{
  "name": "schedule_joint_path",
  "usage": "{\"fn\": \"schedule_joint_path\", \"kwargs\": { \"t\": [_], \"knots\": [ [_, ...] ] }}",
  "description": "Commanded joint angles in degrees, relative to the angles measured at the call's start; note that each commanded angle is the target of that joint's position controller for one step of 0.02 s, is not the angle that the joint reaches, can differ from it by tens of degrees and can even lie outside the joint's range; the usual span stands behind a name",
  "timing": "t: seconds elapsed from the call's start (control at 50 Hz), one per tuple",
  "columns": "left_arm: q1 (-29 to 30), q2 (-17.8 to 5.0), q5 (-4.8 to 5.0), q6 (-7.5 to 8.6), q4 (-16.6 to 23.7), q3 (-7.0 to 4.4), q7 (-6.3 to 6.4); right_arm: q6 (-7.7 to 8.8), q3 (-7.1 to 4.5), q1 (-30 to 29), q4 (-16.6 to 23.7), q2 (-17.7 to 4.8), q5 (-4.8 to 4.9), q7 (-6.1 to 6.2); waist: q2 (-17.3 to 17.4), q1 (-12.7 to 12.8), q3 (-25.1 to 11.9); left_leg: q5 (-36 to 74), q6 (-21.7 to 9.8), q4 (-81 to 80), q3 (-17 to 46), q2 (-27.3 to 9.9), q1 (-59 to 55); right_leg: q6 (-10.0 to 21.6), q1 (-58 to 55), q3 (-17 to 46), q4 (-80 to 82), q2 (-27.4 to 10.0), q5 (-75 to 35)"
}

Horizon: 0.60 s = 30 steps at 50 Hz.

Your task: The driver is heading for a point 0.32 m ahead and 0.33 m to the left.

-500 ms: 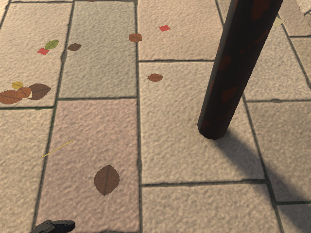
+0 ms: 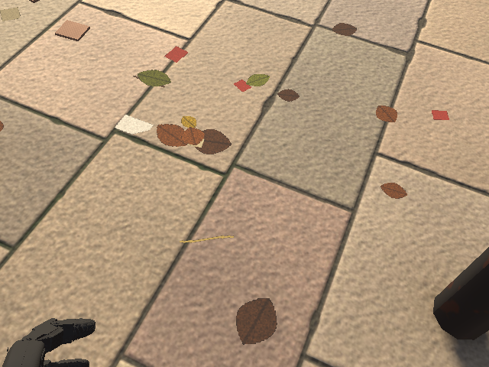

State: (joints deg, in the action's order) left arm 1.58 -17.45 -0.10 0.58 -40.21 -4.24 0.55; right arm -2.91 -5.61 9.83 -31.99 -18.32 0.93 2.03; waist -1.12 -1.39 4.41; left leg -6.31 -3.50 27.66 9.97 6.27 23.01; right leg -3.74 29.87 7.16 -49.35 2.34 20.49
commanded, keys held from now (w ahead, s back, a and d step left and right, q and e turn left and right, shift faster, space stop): q+shift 0.94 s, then shift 0.06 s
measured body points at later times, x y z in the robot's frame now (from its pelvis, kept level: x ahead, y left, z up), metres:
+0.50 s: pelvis +0.02 -0.04 +0.00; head +0.06 +0.00 +0.45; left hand +0.01 +0.29 -0.11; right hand +0.31 -0.19 -0.08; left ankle -0.03 +0.10 -0.70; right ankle +0.08 -0.15 -0.74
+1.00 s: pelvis +0.03 +0.01 +0.00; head +0.04 +0.06 +0.44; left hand -0.09 +0.33 -0.09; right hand +0.38 +0.01 -0.06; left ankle -0.04 +0.09 -0.74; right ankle +0.17 -0.02 -0.72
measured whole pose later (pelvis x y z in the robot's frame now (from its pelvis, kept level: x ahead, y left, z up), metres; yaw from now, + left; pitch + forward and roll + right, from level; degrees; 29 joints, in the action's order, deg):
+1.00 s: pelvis +0.03 +0.01 +0.00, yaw +58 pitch +3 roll -2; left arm -2.7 -17.1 -0.2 0.7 -38.2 -4.9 0.3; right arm -3.1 -5.4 7.4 -32.6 -19.2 1.2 1.9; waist -0.9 -0.5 2.5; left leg -14.5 -1.5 33.3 17.7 8.6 19.9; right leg -3.5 25.3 7.4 -38.6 4.7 17.3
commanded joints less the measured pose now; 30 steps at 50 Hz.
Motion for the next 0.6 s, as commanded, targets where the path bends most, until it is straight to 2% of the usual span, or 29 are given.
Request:
{"fn": "schedule_joint_path", "kwargs": {
  "t": [0.02,0.08,0.12,0.14,0.16,0.18,0.2,0.22,0.24,0.26,0.3,0.34,0.38,0.42,0.46,0.52,0.54,0.56,0.58,0.6],
  "knots": [
    [-1.73,-3.73,0.33,0.24,2.74,-1.14,-0.23,0.25,-3.43,-2.95,5.41,-10.42,-0.03,0.34,7.65,1.29,-13.18,1.82,-9.08,-6.32,19.02,-11.98,-10.23,-0.41,-3.06,-0.12,5.75,1.9,-1.99],
    [-2.26,-4.37,0.48,0.58,2.97,-1.56,-0.6,-0.11,-3.33,-3.28,5.55,-9.86,0.17,-0.22,10.18,0.79,-12.28,-0.82,-7.82,-5.28,22.47,-10.83,-9.46,0.67,-6.78,0.42,12.18,2.27,-1.75],
    [-5.23,-5.02,0.49,0.91,2.26,-2.15,-0.83,-0.37,-3.16,-4.71,5.91,-9.43,0.65,-0.35,10.9,2.31,-11.99,-2.23,-6.1,-3.2,23.57,-8.95,-7.36,1.92,-12.92,-0.18,21.07,1.71,-5.45],
    [-7.65,-6.01,0.21,0.9,1.45,-2.71,-0.68,-0.51,-2.8,-4.97,6.09,-8.52,1.03,-0.33,9.48,3.3,-12.11,-6.55,-4.08,-0.29,21.85,-6.51,-3.91,3.1,-18.78,-0.15,27.43,-0.99,-10.49],
    [-8.08,-9.42,-0.64,0.39,1.81,-3.47,-0.29,-0.71,-1.87,-0.92,5.62,-4.97,0.87,-0.37,-0.65,1.04,-14.18,-23.56,-1.04,11.39,14.52,-1.06,3.19,7.42,-26.65,9.29,30.12,-13.15,-11.08],
    [-6.45,-11.8,-2.64,0.22,2.46,-3.7,-0.19,-0.01,-2.47,-0.74,7.03,-6.81,1.33,-0.53,-16.68,-0.69,-10.34,-28.58,2.21,24.62,3.21,4.76,13.1,16.0,-22.77,24.08,35.33,-22.79,-13.64],
    [-2.58,-8.68,-2.81,0.69,4.55,-3.14,0.3,0.63,-3.94,-0.18,5.83,-12.04,0.29,-0.83,-12.83,-1.36,-7.61,-24.6,4.42,34.42,2.53,-1.24,15.07,17.98,-20.54,23.28,35.43,-24.75,-13.28],
    [-0.14,-5.66,-2.09,0.58,5.55,-2.33,1.11,0.44,-4.39,0.12,4.33,-13.21,0.45,-1.03,-8.47,-1.53,-6.77,-20.41,5.28,37.99,0.91,-2.83,14.32,16.03,-19.22,16.22,34.11,-21.37,-12.02],
    [0.68,-4.54,-1.34,0.3,6.11,-1.95,1.76,-0.14,-4.17,1.01,2.99,-11.83,0.33,-0.86,-5.25,-1.52,-6.13,-17.51,6.12,40.99,-0.28,-3.51,14.3,14.14,-19.32,10.97,32.99,-17.97,-11.48],
    [0.27,-4.62,-0.64,0.11,5.99,-1.81,2.29,-0.53,-3.62,1.71,2.81,-10.06,0.14,-0.98,-4.48,-0.98,-5.43,-15.29,6.81,44.42,-1.42,-4.48,16.01,13.92,-20.36,7.92,32.52,-17.02,-13.37],
    [-2.77,-5.48,-0.88,-0.33,5.49,-1.78,2.77,-0.57,-2.4,-0.48,3.76,-7.16,1.02,-1.34,-4.45,1.12,-4.47,-13.34,7.81,42.85,-5.53,-6.73,17.84,14.51,-22.24,2.0,33.21,-15.81,-18.18],
    [-6.67,-6.77,-1.39,-0.8,4.62,-2.23,2.69,-0.35,-1.67,-3.92,5.21,-5.92,1.25,-1.38,-5.93,3.82,-5.6,-13.31,9.12,38.14,-7.53,-9.03,19.45,15.8,-27.29,-0.35,33.21,-16.99,-21.79],
    [-8.38,-8.17,-1.34,-1.17,4.12,-2.84,2.27,-0.29,-1.2,-5.17,5.99,-5.14,0.91,-1.64,-6.8,4.91,-7.25,-14.39,9.76,33.43,-8.39,-10.82,18.09,16.58,-30.12,-2.5,32.85,-18.64,-24.73],
    [-7.95,-9.6,-1.1,-1.4,4.0,-3.46,1.63,-0.29,-0.76,-5.27,6.17,-4.32,0.6,-2.04,-7.51,4.78,-8.36,-14.63,9.37,27.89,-9.92,-11.65,13.57,16.2,-29.27,-6.12,32.49,-19.47,-27.06],
    [-6.69,-10.52,-0.63,-1.39,3.95,-3.93,0.93,-0.58,-0.9,-4.03,5.44,-4.58,0.61,-2.37,-8.23,3.85,-8.93,-13.85,8.43,22.2,-12.33,-11.1,7.44,15.08,-26.83,-10.04,31.84,-19.63,-28.38],
    [-6.88,-10.76,0.95,-0.76,3.19,-4.38,-0.15,-1.7,-1.66,-3.08,4.82,-5.5,0.84,-2.97,-8.99,2.76,-9.33,-12.66,5.95,13.19,-14.55,-10.02,1.38,12.88,-27.16,-12.74,28.79,-21.29,-28.52],
    [-6.47,-10.52,1.55,-0.62,2.98,-4.42,-0.31,-2.02,-2.04,-1.73,4.34,-5.6,0.95,-3.19,-8.69,1.43,-9.75,-10.61,4.51,8.17,-15.17,-9.36,-1.98,11.3,-26.9,-13.94,26.28,-21.42,-27.96],
    [-6.51,-9.34,2.15,-0.6,2.48,-4.24,-0.4,-2.13,-2.69,1.25,3.17,-6.04,0.97,-3.04,-7.29,-0.47,-10.49,-6.37,2.48,1.9,-15.51,-7.93,-8.11,8.7,-24.42,-16.25,21.38,-20.34,-25.85],
    [-9.28,-6.77,1.82,-0.43,1.27,-3.66,-0.79,-1.96,-4.28,6.76,1.36,-9.41,0.77,-2.23,-0.57,-2.57,-11.51,3.33,-0.78,-4.15,-10.56,-8.12,-19.59,4.71,-16.09,-19.42,10.79,-16.55,-19.97],
    [-7.34,-2.58,-1.35,-0.22,4.93,-2.26,-0.87,-1.31,-6.35,10.08,1.77,-18.3,0.66,-1.16,19.37,-1.12,-10.76,33.3,-8.53,-2.91,13.0,-22.7,-32.36,-0.78,6.33,-21.59,-9.54,-8.4,14.62]
  ]
}}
